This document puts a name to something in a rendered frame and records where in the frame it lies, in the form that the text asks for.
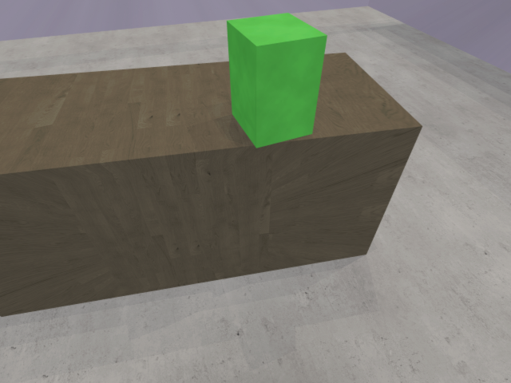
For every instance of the carton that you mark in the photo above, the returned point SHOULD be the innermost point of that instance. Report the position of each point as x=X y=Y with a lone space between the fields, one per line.
x=275 y=64

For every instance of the pedestal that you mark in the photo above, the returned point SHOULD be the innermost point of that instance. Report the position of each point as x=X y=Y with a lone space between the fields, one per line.
x=127 y=181

